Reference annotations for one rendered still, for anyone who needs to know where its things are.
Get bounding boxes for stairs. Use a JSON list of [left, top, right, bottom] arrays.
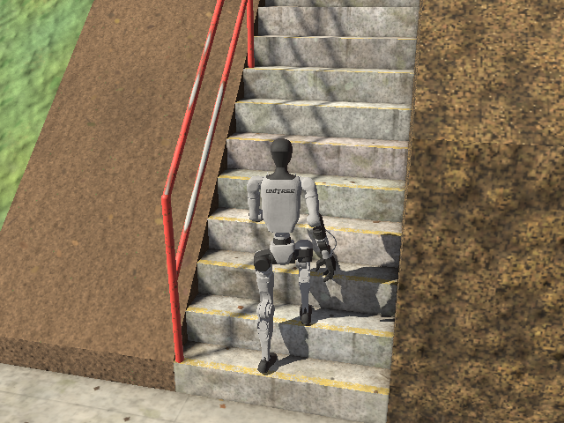
[[174, 0, 419, 423]]

